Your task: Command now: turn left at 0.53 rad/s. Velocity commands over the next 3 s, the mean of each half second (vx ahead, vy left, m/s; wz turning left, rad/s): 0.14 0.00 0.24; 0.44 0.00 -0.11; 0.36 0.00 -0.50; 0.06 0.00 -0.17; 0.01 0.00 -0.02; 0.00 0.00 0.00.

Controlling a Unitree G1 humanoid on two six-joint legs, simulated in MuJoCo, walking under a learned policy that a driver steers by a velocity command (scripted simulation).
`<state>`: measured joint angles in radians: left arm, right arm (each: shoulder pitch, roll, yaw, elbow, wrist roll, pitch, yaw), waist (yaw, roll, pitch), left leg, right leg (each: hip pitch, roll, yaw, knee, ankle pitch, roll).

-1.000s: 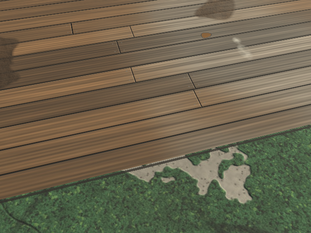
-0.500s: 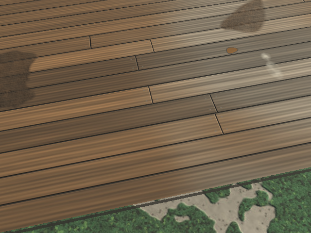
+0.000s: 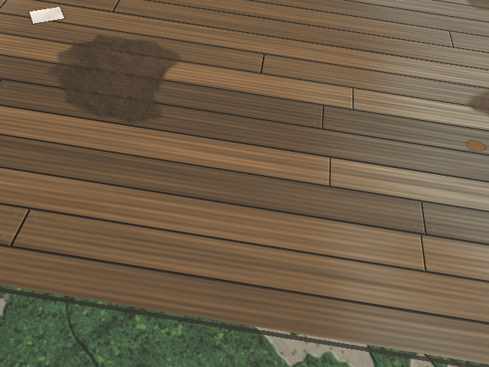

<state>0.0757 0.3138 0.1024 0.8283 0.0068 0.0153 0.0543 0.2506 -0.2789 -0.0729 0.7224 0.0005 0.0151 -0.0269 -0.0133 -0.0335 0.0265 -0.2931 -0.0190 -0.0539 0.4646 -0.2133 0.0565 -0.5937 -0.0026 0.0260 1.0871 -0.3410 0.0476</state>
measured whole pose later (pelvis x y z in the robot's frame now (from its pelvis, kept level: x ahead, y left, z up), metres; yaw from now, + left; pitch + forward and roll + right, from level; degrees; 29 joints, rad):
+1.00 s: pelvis +0.27 +0.07 +0.00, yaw -1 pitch +1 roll +1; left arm 0.15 0.29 0.06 0.80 -0.02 -0.05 -0.02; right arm 0.37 -0.25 -0.06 0.83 -0.01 -0.10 0.00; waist -0.06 -0.05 0.01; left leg 0.02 -0.05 0.14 0.20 -0.24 0.05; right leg -0.72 -0.08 0.08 0.84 0.02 -0.01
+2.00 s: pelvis +0.63 +0.02 -0.01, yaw -21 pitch +0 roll +0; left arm 0.23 0.25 0.04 0.80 0.02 0.04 0.02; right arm 0.16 -0.22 -0.02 0.75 -0.02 -0.02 0.01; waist 0.00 0.00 0.02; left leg -0.34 0.00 -0.01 0.54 -0.19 -0.01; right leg -0.23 -0.01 0.06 0.57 -0.34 0.03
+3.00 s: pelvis +0.64 -0.01 -0.01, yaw -20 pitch -2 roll +0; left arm 0.30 0.19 0.01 1.05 0.00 -0.01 0.03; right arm 0.19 -0.21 -0.05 1.09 0.00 0.02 -0.05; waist -0.01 0.01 0.04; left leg -0.26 0.03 -0.05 0.49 -0.20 -0.04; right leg -0.12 0.02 0.02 0.49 -0.34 -0.01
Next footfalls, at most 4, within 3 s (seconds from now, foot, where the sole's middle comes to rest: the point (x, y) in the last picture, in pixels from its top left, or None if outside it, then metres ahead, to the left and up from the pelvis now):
0.28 right None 0.06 -0.14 -0.78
0.68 left None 0.23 0.15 -0.78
1.20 right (250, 327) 0.57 -0.06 -0.78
1.66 left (198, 260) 0.77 0.10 -0.78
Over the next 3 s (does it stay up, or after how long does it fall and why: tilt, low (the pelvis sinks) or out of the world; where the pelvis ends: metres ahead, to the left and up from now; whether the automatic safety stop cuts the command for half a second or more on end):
stays up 0.64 -0.01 -0.01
